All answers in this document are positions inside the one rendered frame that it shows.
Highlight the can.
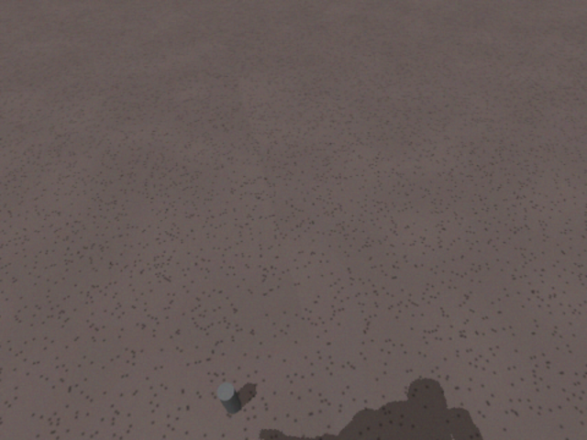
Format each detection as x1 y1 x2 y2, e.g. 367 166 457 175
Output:
217 382 241 414

